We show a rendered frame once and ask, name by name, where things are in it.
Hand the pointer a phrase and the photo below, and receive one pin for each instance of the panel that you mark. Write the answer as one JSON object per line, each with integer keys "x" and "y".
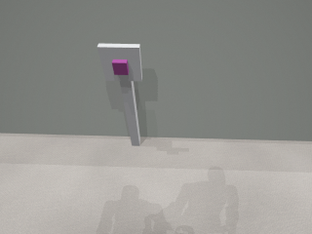
{"x": 131, "y": 52}

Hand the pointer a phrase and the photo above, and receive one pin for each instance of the button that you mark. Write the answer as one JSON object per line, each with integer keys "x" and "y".
{"x": 120, "y": 67}

